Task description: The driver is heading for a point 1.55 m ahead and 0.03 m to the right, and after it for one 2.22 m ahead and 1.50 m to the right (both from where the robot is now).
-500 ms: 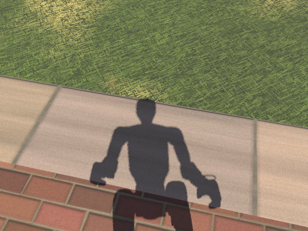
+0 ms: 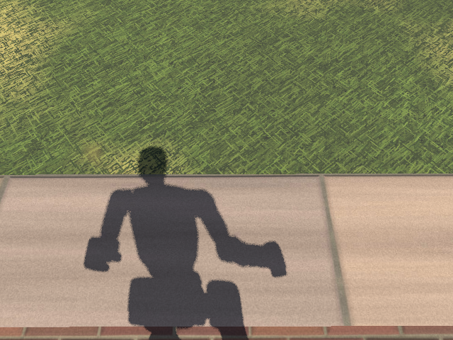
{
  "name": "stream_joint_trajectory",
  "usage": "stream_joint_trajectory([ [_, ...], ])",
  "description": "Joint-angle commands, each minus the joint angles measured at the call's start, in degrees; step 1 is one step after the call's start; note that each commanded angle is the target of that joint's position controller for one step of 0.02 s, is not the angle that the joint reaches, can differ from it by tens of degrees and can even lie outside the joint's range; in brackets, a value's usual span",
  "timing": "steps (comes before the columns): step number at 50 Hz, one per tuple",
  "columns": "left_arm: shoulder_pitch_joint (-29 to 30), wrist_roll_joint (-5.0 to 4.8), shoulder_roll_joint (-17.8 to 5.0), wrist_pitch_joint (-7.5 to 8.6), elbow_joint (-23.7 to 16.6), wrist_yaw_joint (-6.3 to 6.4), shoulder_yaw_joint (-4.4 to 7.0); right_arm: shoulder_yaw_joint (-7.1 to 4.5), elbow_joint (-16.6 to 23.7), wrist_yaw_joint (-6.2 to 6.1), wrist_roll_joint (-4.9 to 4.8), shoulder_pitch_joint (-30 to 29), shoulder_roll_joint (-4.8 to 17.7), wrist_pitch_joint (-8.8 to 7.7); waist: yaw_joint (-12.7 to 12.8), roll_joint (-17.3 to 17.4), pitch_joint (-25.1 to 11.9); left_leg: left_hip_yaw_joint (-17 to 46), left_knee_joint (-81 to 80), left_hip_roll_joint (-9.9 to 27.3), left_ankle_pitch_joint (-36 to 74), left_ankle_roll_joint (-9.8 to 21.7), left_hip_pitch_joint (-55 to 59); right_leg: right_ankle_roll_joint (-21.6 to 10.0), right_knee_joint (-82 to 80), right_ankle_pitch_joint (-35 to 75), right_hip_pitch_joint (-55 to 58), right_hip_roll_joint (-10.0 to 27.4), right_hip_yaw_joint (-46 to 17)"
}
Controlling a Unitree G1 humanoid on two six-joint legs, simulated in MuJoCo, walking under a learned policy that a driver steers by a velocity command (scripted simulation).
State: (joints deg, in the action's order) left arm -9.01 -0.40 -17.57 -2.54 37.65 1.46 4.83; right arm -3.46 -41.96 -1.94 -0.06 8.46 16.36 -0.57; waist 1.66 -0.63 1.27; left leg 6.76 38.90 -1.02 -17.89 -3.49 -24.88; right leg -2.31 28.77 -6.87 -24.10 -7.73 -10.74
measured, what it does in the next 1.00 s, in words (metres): steps on the spot, turning right: left foot, then right foot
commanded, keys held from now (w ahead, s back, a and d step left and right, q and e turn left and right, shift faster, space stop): e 0.28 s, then no key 0.54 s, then w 0.18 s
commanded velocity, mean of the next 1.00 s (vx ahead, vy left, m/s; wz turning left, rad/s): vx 0.04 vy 0.00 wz -0.30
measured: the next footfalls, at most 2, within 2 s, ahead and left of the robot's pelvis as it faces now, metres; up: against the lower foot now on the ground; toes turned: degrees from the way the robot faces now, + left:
left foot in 0.04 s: +0.08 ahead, +0.14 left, +0.00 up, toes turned -7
right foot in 0.44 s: +0.01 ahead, -0.12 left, +0.00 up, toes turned -17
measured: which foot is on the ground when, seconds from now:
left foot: up 0.00-0.02, down 0.04-0.44, up 0.46-0.74, down 0.76-1.00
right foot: down 0.00-0.04, up 0.06-0.42, down 0.44-1.00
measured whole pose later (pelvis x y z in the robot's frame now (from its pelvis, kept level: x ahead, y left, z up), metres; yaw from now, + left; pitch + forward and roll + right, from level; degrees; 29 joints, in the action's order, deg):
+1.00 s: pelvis +0.02 -0.01 +0.00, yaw -17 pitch +0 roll +0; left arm -12.8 -0.7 -14.4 0.8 45.8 0.1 3.1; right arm -2.4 -47.4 -1.5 -0.5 16.5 14.7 -1.4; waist -0.1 -0.2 -0.8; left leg 0.4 33.4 2.2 -20.5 -0.4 -12.9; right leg -3.4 36.9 -25.0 -15.4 -1.5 0.3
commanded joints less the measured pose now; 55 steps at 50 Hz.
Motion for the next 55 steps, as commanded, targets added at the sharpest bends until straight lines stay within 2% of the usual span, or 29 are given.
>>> stream_joint_trajectory([
  [1, 1.61, -0.67, -8.19, -0.15, -4.55, 0.34, 2.1, -2.03, 2.67, 0.66, -0.35, 4.35, 5.67, -1.76, -2.86, -8.77, -7.78, -2.4, -13.83, -0.69, 5.77, 2.04, 9.33, -6.62, -6.22, -5.46, 6.4, 12.12, -17.25],
  [2, 0.07, -0.76, -6.38, -0.23, -4.67, 0.41, 1.58, -2.91, 2.52, 0.56, 0.35, 5.95, 8.62, -1.8, -2.71, -4.94, -8.32, 2.24, -18.12, 6.1, 7.48, 4.46, 15.47, -3.85, -1.2, -11.23, 1.93, 9.1, -14.33],
  [3, -1.07, -0.83, -3.85, 0.08, -6.13, 0.2, 1.05, -4.13, 3.09, 0.21, 2.04, 4.36, 14.37, -1.12, 0.22, 11.8, -6.49, 16.15, -21.31, 18.51, 13.64, 11.86, 18.6, -0.14, 11.08, -23.11, -9.02, 0.13, -2.36],
  [4, -0.7, -0.13, -7.9, 1.01, -6.35, -0.12, 2.27, -3.88, 4.02, 0.39, 3.63, 3.1, 12.47, -1.05, -0.79, 16.84, -5.95, 23.8, -23.03, 24.75, 19.86, 18.43, 14.95, 2.54, 25.75, -28.57, -12.35, 0.01, 1.76],
  [5, -2.31, -0.15, -10.71, 1.13, -4.96, -0.38, 3.36, -2.98, 5.51, 0.08, 3.08, 0.14, 9.48, -1.13, 0.13, 11.76, -5.67, 19.15, -21.64, 23.25, 21.5, 18.01, 14.06, 3.74, 33.63, -25.15, -11.85, 2.29, 1.09],
  [8, -4.67, -0.44, -7.39, -0.61, -2.5, -0.07, 2.89, -1.88, 6.26, -0.55, 0.59, -2.66, 6.1, -0.67, 0.1, 7.85, -3.65, 6.25, -19.12, 15.81, 23.32, 13.38, 15.38, 6.81, 42.44, -17.56, -13.68, 3.7, 3.6],
  [11, 0.08, -1.23, -4.9, -0.76, -5.08, -0.42, 1.83, -2.17, 5.71, -1.02, 1.12, 0.45, 6.99, 0.26, -2.73, 9.94, -3.1, 1.21, -19.66, 14.56, 24.74, 14.47, 19.19, 8.4, 35.84, -14.58, -14.72, 5.62, 7.66],
  [15, 2.83, -0.7, -3.23, -0.55, -7.32, -1.32, 0.73, -3.33, 5.22, -0.83, 0.81, 1.89, 9.9, 0.98, -4.66, 11.77, -5.45, -1.0, -18.86, 16.97, 26.75, 15.71, 20.81, 8.17, 23.39, -17.04, -7.32, 8.4, 10.1],
  [19, 0.59, -0.51, -4.05, -0.72, -6.78, -1.84, 0.95, -3.57, 4.41, 0.44, -0.65, 1.25, 11.01, 0.93, -3.77, 12.52, -5.97, -1.31, -16.89, 17.98, 28.5, 15.82, 19.08, 5.46, 10.23, -15.44, 2.06, 6.98, 12.91],
  [21, -3.55, -0.29, -3.56, -0.6, -4.85, -2.05, 1.07, -3.03, 3.72, 0.62, -1.85, 0.1, 9.94, 0.91, -1.0, 10.96, -5.89, -3.16, -12.91, 16.39, 26.71, 12.96, 16.0, 2.36, -5.33, -3.76, 11.16, 5.69, 14.18],
  [22, -4.26, -0.11, -5.01, -0.55, -4.78, -1.78, 1.29, -2.3, 2.21, 0.85, -1.57, 3.24, 7.84, 0.52, -1.19, 7.3, -6.84, -5.44, -9.78, 14.48, 20.56, 8.89, 11.13, 0.71, -9.66, 4.06, 19.12, 7.66, 10.39],
  [23, -5.41, 0.22, -9.26, -0.49, -5.63, -0.95, 1.88, -0.67, 3.11, 1.43, 1.45, 4.23, 3.39, 0.06, -2.82, -6.82, -10.17, -10.74, 2.26, 9.43, 0.34, 2.95, 1.01, -2.75, -8.66, 22.79, 29.08, 20.3, -4.96],
  [24, -2.83, 1.82, -9.89, 0.17, -5.99, -1.1, 1.44, -0.42, 4.96, 1.17, 1.73, 1.4, 3.22, -0.1, -2.27, -15.33, -8.87, -9.43, 8.47, 4.9, -18.46, -0.09, -5.79, -13.65, -7.23, 29.42, 23.64, 29.58, -12.22],
  [25, -2.88, 2.46, -7.28, 1.26, -5.83, -1.43, 0.9, -1.57, 4.84, 0.58, 0.79, -1.15, 7.43, 0.23, 0.58, -10.59, -8.53, -5.91, 15.05, 5.85, -19.22, -0.98, -5.19, -16.22, -8.79, 23.75, 20.12, 28.12, -11.07],
  [26, -1.28, 2.49, -5.8, 2.09, -4.78, -1.5, 0.21, -2.1, 4.14, 0.51, 0.03, -1.12, 8.25, 0.61, -0.51, -9.62, -6.79, -4.72, 17.8, 6.03, -16.71, -0.96, -5.03, -13.93, -9.28, 19.5, 18.48, 24.84, -7.26],
  [28, 2.62, 1.14, -5.8, 2.74, -4.27, -1.3, 0.09, -2.51, 2.07, -0.12, 0.42, 0.89, 8.06, 1.61, -1.79, -8.53, -4.49, -4.09, 18.16, 6.04, -11.08, -1.6, -5.02, -10.57, -9.35, 17.3, 16.5, 21.47, -3.4],
  [31, 4.42, 1.18, -3.52, 2.71, -3.15, -0.92, -0.74, -1.72, 0.59, 0.14, 0.13, 3.63, 5.26, 1.62, -3.25, -7.29, -5.47, -4.96, 13.5, 5.33, -5.75, -2.24, 1.03, -9.75, -8.47, 20.44, 14.27, 18.42, 1.21],
  [33, 3.87, 1.19, -3.38, 2.44, -2.21, -0.91, -0.77, -0.95, 0.8, 0.29, 0.09, 1.77, 3.89, 1.42, -1.78, -7.49, -5.29, -5.74, 6.39, 5.04, -5.44, -2.0, 3.65, -9.96, -7.81, 18.55, 14.83, 18.22, 0.99],
  [36, 3.56, 1.02, -3.41, 2.08, -0.62, -0.98, -1.01, -0.73, 0.39, 0.51, -0.14, 2.2, 4.26, 1.22, -1.68, -7.07, -5.15, -6.32, -4.03, 4.37, -2.06, -1.21, 8.44, -10.32, -7.29, 13.25, 14.67, 19.04, -1.73],
  [38, 2.85, 0.43, -2.05, 2.32, 0.92, -1.14, -1.63, -0.39, -0.67, 0.75, 0.88, 4.21, 4.41, 0.81, -3.45, -4.47, -4.33, -5.64, -16.58, 4.52, 12.9, 0.47, 16.59, -6.51, -6.97, 4.93, 11.12, 16.74, -1.09],
  [39, 1.06, 1.2, -1.34, 2.77, 1.66, -1.27, -1.87, -0.68, -0.45, 0.59, 1.49, 4.53, 7.04, 0.64, -2.19, -0.92, -4.58, -1.6, -16.56, 8.03, 22.27, 1.79, 20.07, -3.5, -5.54, -1.08, 9.02, 14.12, 0.36],
  [40, -1.47, 1.58, -1.86, 3.16, 1.93, -1.64, -1.46, -1.67, -1.26, 0.51, 0.79, 3.35, 10.91, 0.65, 1.38, 6.25, -3.76, -2.38, -13.14, 8.57, 19.71, 4.13, 18.14, -1.41, -6.22, -5.32, 8.69, 10.36, 3.92],
  [42, 2.9, 1.34, -3.12, 2.64, 2.6, -1.16, -1.23, -0.74, -1.67, 1.06, 0.74, 3.05, 6.05, 0.22, -1.87, 5.27, -2.8, -2.85, -16.0, 6.47, 0.89, 5.21, 11.29, 0.64, -3.34, -11.46, 12.73, 7.81, 7.18],
  [45, 1.7, 0.36, -2.76, 1.91, 2.92, -0.4, -0.79, -0.77, -2.18, 0.43, 0.24, 4.57, 6.32, -0.56, -2.1, 6.85, 2.58, -0.54, -18.24, 6.57, -21.82, 7.19, 6.98, -1.2, 0.72, -28.18, 5.24, 6.32, 8.51],
  [50, 0.39, -1.01, 0.32, 5.89, 3.56, -1.86, -0.79, -1.6, -2.56, 0.03, -1.1, 7.39, 9.45, -1.72, -1.65, 12.27, 5.56, 15.94, -26.83, 17.98, -28.44, 14.61, 6.61, -2.24, 9.36, -18.58, 2.95, 6.72, 12.59],
  [52, -6.33, -1.17, -0.29, 6.58, 6.77, -2.27, -0.25, -0.94, -0.72, 0.49, -1.51, 1.85, 7.52, -1.56, 2.37, 10.0, 5.26, 7.96, -22.22, 12.9, -20.65, 11.17, -0.49, -3.9, -1.0, -15.58, 16.03, 6.64, 12.05],
  [53, -11.37, -0.71, -3.65, 6.91, 8.76, -2.21, 0.8, -0.04, 1.0, 0.58, -1.37, -1.05, 4.44, -1.96, 3.9, 2.73, 4.24, 0.09, -11.85, 7.29, -13.23, 7.51, -4.74, -5.65, -5.74, -19.79, 20.57, 11.19, 3.13],
  [54, -17.04, -0.62, -8.28, 7.24, 10.26, -2.42, 2.09, 0.53, 2.9, 0.48, -1.3, -2.64, 2.04, -3.09, 4.85, -10.64, 2.84, -8.89, 6.38, 0.79, -6.13, 3.73, -13.26, -10.56, -14.79, -26.95, 27.95, 20.71, -15.71],
  [55, -18.91, 0.03, -9.17, 7.83, 9.86, -2.82, 2.0, -0.15, 4.55, 0.3, -1.86, -4.29, 5.0, -4.22, 6.03, -13.77, 3.83, -4.78, 18.3, 0.17, -13.78, 3.87, -22.41, -16.27, -19.32, -22.57, 30.86, 28.39, -29.65],
])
